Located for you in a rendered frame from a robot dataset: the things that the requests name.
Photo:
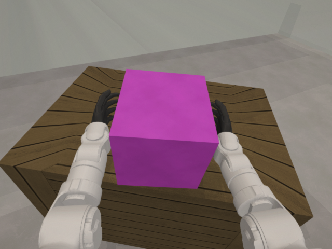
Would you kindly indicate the robot left forearm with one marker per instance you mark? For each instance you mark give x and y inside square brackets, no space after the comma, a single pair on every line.
[83,184]

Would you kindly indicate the left robot upper arm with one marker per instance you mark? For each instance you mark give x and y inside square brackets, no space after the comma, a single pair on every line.
[72,227]

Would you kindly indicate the right robot hand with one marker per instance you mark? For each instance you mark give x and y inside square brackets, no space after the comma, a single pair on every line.
[223,123]

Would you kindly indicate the robot right forearm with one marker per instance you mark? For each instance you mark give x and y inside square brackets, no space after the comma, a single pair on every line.
[249,193]

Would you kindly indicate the right robot upper arm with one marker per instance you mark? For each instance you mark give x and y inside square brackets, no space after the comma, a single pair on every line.
[271,229]

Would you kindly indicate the carton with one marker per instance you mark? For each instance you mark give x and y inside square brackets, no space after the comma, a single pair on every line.
[163,132]

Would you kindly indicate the pedestal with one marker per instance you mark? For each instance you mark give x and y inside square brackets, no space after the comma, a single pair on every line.
[156,217]

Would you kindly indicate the left robot hand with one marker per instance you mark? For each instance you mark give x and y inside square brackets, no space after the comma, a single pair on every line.
[101,110]

